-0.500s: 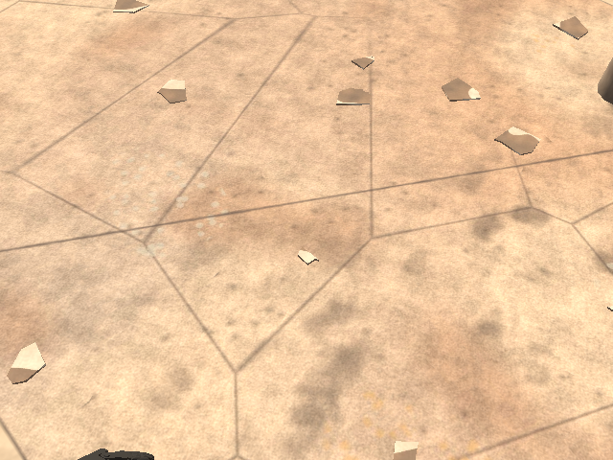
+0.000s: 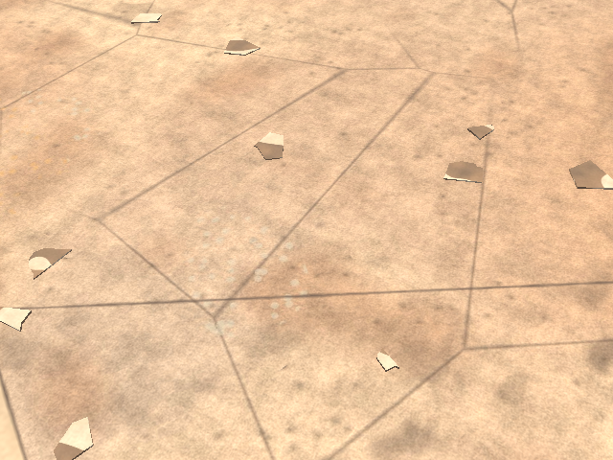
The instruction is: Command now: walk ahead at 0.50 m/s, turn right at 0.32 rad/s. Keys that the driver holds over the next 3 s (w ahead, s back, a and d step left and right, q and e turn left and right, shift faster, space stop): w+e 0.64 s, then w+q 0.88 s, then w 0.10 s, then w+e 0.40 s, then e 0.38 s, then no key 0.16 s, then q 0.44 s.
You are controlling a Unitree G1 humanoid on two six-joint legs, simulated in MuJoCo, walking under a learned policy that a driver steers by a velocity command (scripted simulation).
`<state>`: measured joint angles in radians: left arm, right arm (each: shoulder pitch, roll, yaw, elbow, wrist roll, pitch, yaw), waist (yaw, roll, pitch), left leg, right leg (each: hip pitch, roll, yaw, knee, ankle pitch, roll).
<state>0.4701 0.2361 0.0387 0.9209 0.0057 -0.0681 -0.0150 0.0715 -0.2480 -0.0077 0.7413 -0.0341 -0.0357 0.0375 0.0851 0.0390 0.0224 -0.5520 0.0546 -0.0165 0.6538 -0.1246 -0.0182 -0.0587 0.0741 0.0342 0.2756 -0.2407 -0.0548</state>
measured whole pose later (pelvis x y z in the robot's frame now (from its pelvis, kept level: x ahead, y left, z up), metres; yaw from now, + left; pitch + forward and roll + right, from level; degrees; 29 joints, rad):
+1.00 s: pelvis +0.48 -0.13 +0.00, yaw -19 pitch +0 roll -1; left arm 0.37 0.23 0.04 0.92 0.02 -0.08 0.00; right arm 0.22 -0.25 -0.05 0.87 -0.02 -0.01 0.04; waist 0.02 0.05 0.03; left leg -0.67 0.07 -0.03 0.85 -0.02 0.03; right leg 0.06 0.10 -0.13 0.17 -0.24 -0.10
